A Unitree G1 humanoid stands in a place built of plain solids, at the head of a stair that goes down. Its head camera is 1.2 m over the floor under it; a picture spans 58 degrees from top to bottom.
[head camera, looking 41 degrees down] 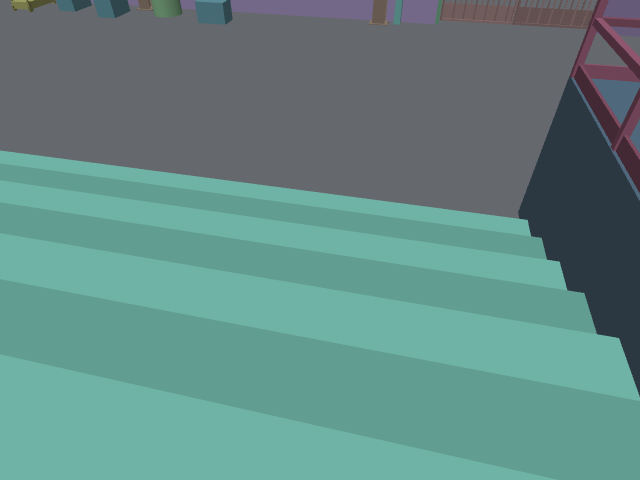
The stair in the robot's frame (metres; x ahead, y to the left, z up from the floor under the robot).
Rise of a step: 0.16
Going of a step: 0.44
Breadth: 7.50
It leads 13 degrees to the right of straight ahead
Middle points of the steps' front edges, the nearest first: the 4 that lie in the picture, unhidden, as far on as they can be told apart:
2.50 2.15 -0.64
2.93 2.05 -0.81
3.36 1.95 -0.97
3.79 1.85 -1.13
